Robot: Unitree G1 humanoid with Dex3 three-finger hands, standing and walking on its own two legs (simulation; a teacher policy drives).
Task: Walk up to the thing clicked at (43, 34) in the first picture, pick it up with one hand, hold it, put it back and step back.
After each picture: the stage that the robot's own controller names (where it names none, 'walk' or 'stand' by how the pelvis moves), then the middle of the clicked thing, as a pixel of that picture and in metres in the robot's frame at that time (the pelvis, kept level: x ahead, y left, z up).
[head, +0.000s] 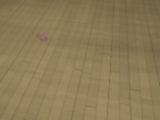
stand; (42, 36) +1.53 +0.49 -0.72
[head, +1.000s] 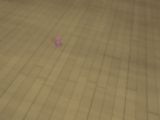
walk; (58, 42) +1.45 +0.22 -0.69
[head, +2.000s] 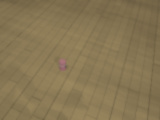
walk; (62, 65) +0.97 +0.18 -0.70
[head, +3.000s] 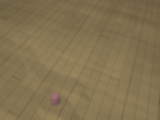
walk; (54, 99) +0.64 +0.19 -0.71
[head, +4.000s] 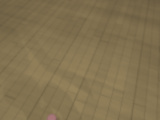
stand; out of the picture +0.44 +0.21 -0.70
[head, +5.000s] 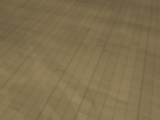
stand; out of the picture +0.40 +0.21 -0.72
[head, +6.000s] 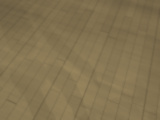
walk; out of the picture +0.29 +0.20 -0.70
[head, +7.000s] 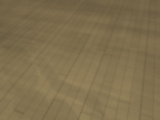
walk; out of the picture +0.45 +0.24 -0.72
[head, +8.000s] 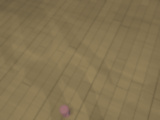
walk; (65, 111) +0.40 +0.21 -0.69
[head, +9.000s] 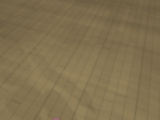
stand; out of the picture +0.48 +0.20 -0.71
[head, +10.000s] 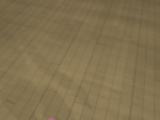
stand; out of the picture +0.45 +0.22 -0.72
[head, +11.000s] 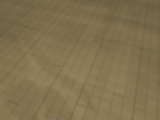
stand; out of the picture +0.45 +0.21 -0.73
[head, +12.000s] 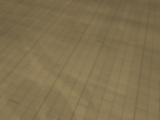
stand; out of the picture +0.45 +0.21 -0.73
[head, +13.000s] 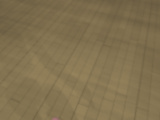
go down; out of the picture +0.45 +0.20 -0.72
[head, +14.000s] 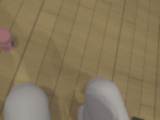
go down; (4, 40) +0.54 +0.25 -0.31
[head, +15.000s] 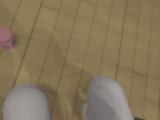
approach; (5, 39) +0.53 +0.26 -0.31
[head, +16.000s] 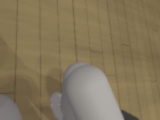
close in; out of the picture +0.50 +0.31 -0.23
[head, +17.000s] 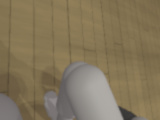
close; out of the picture +0.49 +0.32 -0.24
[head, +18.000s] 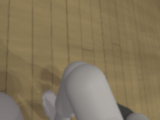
close; out of the picture +0.48 +0.30 -0.25
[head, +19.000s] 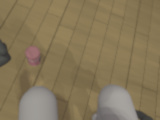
lift; (33, 56) +0.51 +0.22 -0.33
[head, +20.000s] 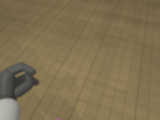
close; out of the picture +0.46 +0.16 -0.66
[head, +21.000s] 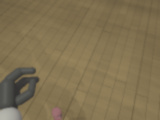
hold; (57, 114) +0.45 +0.17 -0.66
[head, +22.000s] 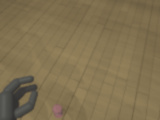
hold; (57, 111) +0.46 +0.17 -0.66
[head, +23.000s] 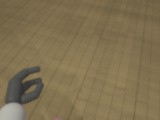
stand; out of the picture +0.43 +0.17 -0.67
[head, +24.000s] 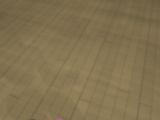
crouch; out of the picture +0.45 +0.16 -0.66
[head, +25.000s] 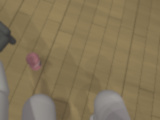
crouch; (34, 61) +0.52 +0.20 -0.40
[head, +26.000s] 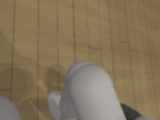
lower; out of the picture +0.48 +0.28 -0.24
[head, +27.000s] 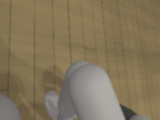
lower; out of the picture +0.48 +0.29 -0.24
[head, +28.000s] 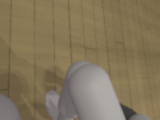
lower; out of the picture +0.48 +0.29 -0.24
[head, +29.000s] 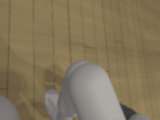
lower; out of the picture +0.48 +0.29 -0.24
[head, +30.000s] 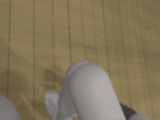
loosen; out of the picture +0.48 +0.29 -0.24
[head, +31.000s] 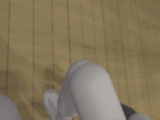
withdraw; out of the picture +0.44 +0.21 -0.26
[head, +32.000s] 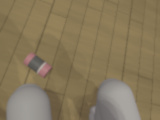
walk; (37, 65) +0.44 +0.16 -0.33
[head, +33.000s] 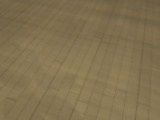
stand; out of the picture +0.35 +0.12 -0.68
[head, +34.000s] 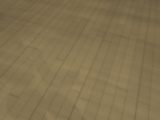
stand; out of the picture +0.36 +0.14 -0.69
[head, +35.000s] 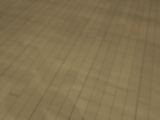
stand; out of the picture +0.34 +0.14 -0.69
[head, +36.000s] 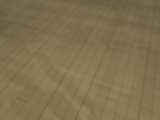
stand; out of the picture +0.35 +0.15 -0.75
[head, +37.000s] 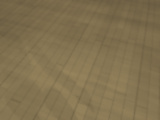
stand; out of the picture +0.31 +0.18 -0.75
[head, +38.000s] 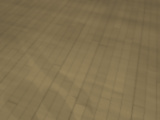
walk; out of the picture +0.29 +0.19 -0.75
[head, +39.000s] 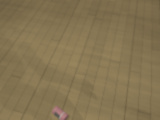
walk; (60, 114) +0.44 +0.21 -0.72
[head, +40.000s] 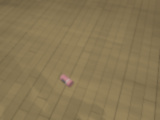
walk; (66, 80) +0.79 +0.20 -0.73
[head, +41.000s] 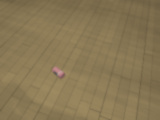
stand; (58, 72) +0.93 +0.20 -0.73
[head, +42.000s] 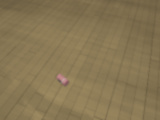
stand; (62, 79) +0.90 +0.21 -0.75
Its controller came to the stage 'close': yes
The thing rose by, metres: 0.01
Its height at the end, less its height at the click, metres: -0.02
